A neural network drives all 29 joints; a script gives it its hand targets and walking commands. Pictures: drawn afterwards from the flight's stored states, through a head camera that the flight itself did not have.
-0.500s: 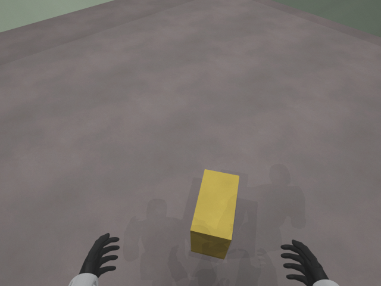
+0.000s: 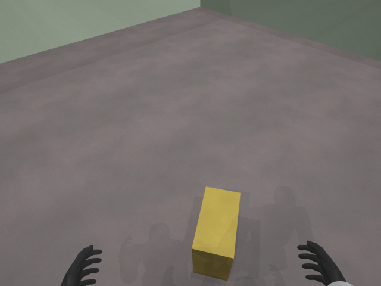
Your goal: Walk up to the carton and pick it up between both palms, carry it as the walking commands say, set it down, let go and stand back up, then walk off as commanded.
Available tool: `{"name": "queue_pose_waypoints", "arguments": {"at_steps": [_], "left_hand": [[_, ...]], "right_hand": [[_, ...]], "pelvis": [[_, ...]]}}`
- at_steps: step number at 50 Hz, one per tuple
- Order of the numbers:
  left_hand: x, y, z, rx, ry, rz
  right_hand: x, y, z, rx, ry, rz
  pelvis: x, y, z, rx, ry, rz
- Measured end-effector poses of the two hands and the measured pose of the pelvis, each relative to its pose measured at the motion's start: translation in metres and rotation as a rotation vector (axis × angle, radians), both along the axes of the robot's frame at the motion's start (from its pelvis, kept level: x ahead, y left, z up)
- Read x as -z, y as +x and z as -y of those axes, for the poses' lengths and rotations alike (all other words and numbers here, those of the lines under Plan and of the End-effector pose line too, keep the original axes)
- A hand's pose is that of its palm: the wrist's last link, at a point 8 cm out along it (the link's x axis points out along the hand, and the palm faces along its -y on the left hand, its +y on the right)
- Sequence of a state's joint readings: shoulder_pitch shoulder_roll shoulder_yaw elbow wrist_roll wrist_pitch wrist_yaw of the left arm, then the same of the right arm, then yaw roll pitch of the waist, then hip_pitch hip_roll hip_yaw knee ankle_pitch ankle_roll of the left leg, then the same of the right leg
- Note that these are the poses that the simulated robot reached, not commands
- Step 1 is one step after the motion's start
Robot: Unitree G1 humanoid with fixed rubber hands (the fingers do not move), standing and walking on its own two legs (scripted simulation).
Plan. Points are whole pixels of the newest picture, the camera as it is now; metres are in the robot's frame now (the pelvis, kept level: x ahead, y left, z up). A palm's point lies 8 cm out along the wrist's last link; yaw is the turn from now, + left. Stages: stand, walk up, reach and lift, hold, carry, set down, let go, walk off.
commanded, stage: stand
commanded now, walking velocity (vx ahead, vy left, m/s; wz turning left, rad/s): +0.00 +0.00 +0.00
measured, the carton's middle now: (216, 233) +0.50 -0.10 -0.62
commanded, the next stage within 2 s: walk off in 1.68 s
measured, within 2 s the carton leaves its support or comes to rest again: neither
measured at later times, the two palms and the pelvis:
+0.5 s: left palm (64, 281) +0.18 +0.28 -0.06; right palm (334, 268) +0.17 -0.28 -0.06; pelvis +0.02 +0.00 +0.00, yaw +0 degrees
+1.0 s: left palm (59, 285) +0.17 +0.29 -0.05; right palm (341, 278) +0.15 -0.28 -0.06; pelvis +0.01 +0.00 +0.00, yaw +0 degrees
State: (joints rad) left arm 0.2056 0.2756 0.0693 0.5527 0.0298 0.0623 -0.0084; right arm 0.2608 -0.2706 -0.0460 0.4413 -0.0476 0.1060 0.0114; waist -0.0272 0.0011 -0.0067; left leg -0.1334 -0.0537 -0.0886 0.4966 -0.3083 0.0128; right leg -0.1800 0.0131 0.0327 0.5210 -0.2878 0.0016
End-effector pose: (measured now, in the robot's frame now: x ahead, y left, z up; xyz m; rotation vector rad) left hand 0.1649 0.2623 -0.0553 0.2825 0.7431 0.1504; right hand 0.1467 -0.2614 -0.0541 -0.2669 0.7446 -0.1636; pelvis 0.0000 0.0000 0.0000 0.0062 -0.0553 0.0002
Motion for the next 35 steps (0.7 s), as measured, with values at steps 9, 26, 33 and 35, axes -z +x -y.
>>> {"name": "queue_pose_waypoints", "arguments": {"at_steps": [9,26,33,35], "left_hand": [[0.003,0.002,-0.020,0.006,0.053,-0.037],[0.006,0.013,-0.022,0.007,0.054,-0.046],[0.001,0.013,-0.024,0.006,0.058,-0.021],[0.000,0.012,-0.024,0.007,0.061,-0.017]], "right_hand": [[-0.001,0.013,0.016,-0.016,-0.046,0.007],[0.006,0.024,0.017,-0.001,-0.036,-0.017],[0.004,0.020,0.018,0.001,-0.039,-0.005],[0.004,0.019,0.019,0.001,-0.040,0.000]], "pelvis": [[0.000,0.010,-0.001,0.000,-0.001,-0.032],[0.000,0.022,-0.002,0.000,-0.002,-0.048],[0.000,0.020,-0.002,0.000,-0.002,-0.046],[0.000,0.019,-0.002,0.000,-0.002,-0.044]]}}
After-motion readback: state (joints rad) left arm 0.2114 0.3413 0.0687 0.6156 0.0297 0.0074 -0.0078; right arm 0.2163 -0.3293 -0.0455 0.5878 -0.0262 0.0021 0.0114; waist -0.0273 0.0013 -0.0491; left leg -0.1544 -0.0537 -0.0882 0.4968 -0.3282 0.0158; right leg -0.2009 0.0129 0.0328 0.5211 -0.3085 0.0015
